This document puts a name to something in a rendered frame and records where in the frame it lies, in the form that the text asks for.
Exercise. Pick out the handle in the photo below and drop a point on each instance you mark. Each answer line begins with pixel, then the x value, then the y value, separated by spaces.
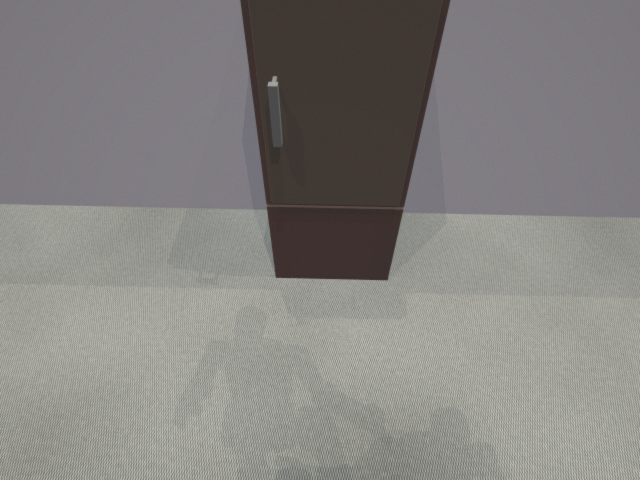
pixel 275 114

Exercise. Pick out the cupboard door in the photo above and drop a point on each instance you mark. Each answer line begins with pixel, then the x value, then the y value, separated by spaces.
pixel 351 75

